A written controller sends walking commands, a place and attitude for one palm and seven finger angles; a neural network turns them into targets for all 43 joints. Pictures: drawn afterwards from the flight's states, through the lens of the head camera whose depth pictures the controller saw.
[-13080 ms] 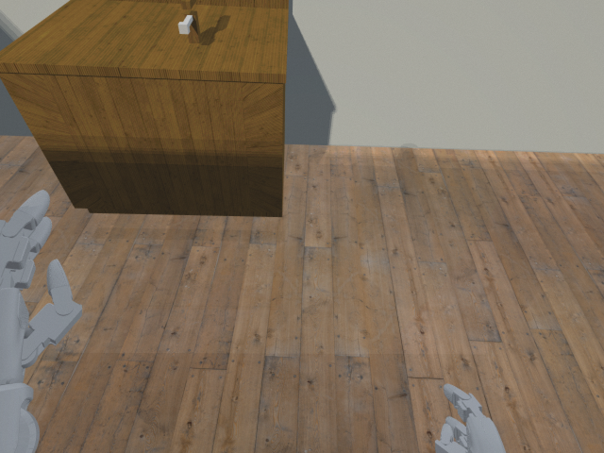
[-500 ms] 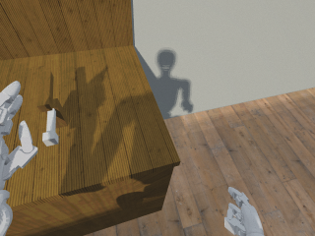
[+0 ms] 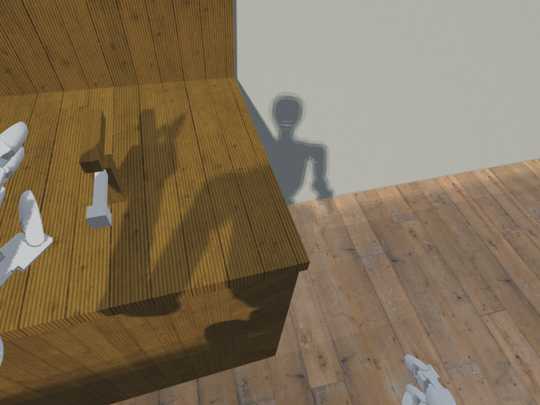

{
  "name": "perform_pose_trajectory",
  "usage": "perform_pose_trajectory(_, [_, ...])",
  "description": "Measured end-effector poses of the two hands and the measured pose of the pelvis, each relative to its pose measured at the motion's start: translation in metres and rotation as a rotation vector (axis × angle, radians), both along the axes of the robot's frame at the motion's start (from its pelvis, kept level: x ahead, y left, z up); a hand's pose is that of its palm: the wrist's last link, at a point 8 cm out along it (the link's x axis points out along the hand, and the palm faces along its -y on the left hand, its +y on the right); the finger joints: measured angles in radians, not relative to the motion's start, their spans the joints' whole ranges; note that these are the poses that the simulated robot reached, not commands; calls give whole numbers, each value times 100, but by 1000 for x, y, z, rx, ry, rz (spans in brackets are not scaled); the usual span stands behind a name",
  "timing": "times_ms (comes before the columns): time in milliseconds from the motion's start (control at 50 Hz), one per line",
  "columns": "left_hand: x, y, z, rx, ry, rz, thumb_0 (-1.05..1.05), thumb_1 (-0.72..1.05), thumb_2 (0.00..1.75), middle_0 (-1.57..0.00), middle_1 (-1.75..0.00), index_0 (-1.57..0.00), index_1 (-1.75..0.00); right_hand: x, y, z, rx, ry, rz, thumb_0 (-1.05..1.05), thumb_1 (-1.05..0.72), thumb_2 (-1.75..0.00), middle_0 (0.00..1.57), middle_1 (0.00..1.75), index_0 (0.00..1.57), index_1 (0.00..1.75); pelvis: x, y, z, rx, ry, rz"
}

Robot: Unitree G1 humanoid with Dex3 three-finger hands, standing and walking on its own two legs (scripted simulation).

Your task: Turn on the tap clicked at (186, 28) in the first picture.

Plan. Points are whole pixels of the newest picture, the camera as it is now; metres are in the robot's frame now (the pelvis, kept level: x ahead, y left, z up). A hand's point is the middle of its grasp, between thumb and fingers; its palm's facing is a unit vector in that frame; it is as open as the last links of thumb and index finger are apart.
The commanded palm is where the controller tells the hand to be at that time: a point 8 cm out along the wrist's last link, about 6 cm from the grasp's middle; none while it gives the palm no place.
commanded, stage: come to a stop and stand still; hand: left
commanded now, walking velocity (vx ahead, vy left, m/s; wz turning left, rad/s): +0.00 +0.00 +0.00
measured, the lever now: (99, 216) +0.36 +0.31 +0.05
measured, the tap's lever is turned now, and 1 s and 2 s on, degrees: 0 0 0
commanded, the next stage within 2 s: look again from close up in 0.82 s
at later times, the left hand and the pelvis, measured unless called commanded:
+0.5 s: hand (42, 225) +0.25 +0.28 +0.18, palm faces +0.44 -0.85 -0.27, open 7.4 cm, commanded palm +0.19 +0.30 +0.18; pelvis +0.02 +0.03 +0.00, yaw -1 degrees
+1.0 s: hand (65, 221) +0.26 +0.27 +0.16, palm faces +0.38 -0.86 -0.34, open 7.4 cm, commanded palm +0.21 +0.30 +0.18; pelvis +0.04 +0.03 +0.01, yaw -1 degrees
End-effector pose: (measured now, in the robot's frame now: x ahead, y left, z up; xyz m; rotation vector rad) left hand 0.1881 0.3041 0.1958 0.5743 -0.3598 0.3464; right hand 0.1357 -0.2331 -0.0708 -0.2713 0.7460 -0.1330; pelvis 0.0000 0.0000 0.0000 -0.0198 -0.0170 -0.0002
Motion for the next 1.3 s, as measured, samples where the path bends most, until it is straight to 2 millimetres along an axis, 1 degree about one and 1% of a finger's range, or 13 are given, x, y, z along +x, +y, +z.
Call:
perform_pose_trajectory(40, [6, 15, 11, 0, -80, 15, 2, 89, 90, -21, -30, -22, -30, 0, 6, 0, 14, 5, 30, 1, -90, -90, 20, 30, 20, 30, -4, 1, 0, 1, 0, -11])
perform_pose_trajectory(80, [9, 20, 10, -53, -105, 25, 2, 89, 90, -21, -30, -22, -30, 1, 12, 3, 36, -21, 32, 1, -90, -90, 20, 30, 20, 30, -6, 5, 1, 4, -5, -25])
perform_pose_trajectory(200, [5, -13, -20, -149, 34, -93, 2, 90, 90, -20, -30, -21, -30, 8, 27, 5, 94, -97, -2, 1, -90, -90, 20, 30, 20, 30, -3, 22, 1, 11, -10, -45])
perform_pose_trajectory(240, [1, -16, -29, -148, 84, -112, 2, 90, 90, -20, -30, -21, -30, 10, 33, 6, 95, -92, -6, 1, -90, -90, 20, 30, 20, 30, 0, 23, 2, 9, -10, -45])
perform_pose_trajectory(280, [-1, -9, -32, -138, 99, -99, 2, 89, 90, -21, -30, -21, -30, 11, 37, 7, 86, -76, -1, 1, -90, -90, 20, 30, 20, 30, 2, 23, 3, 7, -8, -38])
perform_pose_trajectory(360, [1, 15, -25, -133, 36, -18, 2, 89, 90, -21, -30, -22, -30, 19, 42, 10, 58, -50, 33, 1, -90, -90, 20, 30, 20, 30, 7, 23, 3, 1, -7, -24])
perform_pose_trajectory(420, [5, 24, -16, -154, -41, 22, 2, 89, 90, -21, -30, -22, -30, 29, 44, 12, 43, -48, 61, 1, -90, -90, 20, 30, 20, 30, 12, 24, 4, -2, -6, -18])
perform_pose_trajectory(500, [17, 17, -13, -193, -73, 4, 2, 89, 90, -20, -30, -21, -30, 46, 45, 15, 40, -66, 73, 1, -90, -90, 20, 30, 20, 30, 21, 28, 5, -5, -1, -19])
perform_pose_trajectory(600, [35, 5, -23, -195, 1, -54, 2, 90, 90, -20, -30, -21, -30, 63, 46, 20, 47, -91, 52, 1, -90, -90, 20, 30, 20, 30, 30, 30, 5, -6, 7, -24])
perform_pose_trajectory(720, [43, 10, -23, -148, 53, -58, 2, 89, 90, -21, -30, -21, -30, 73, 44, 20, 47, -82, 28, 1, -90, -90, 20, 30, 20, 30, 37, 29, 5, -6, 13, -23])
perform_pose_trajectory(840, [40, 11, -14, -135, 31, -37, 2, 89, 90, -21, -30, -21, -30, 74, 41, 15, 43, -45, 28, 1, -90, -90, 20, 30, 20, 30, 42, 28, 5, -7, 14, -20])
perform_pose_trajectory(960, [38, 8, -20, -163, 49, -16, 2, 89, 90, -21, -30, -21, -30, 71, 38, 11, 47, -29, 16, 1, -90, -90, 20, 30, 20, 30, 43, 27, 5, -7, 7, -18])
perform_pose_trajectory(1300, [24, 2, -18, -175, 45, -10, 2, 89, 90, -21, -30, -21, -30, 54, 27, 13, 44, -41, -6, 1, -90, -90, 20, 30, 20, 30, 31, 21, 6, -5, -9, -16])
